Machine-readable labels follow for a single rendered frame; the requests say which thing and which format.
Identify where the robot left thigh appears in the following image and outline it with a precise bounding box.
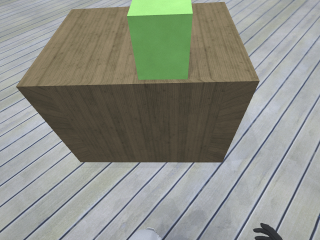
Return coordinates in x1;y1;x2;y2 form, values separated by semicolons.
129;229;162;240

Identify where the pedestal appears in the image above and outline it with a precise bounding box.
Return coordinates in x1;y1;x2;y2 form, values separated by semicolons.
16;2;260;163

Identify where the right robot hand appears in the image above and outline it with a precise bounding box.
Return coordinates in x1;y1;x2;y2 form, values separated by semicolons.
253;223;283;240

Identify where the carton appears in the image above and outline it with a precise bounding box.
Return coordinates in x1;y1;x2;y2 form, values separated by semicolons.
127;0;193;80

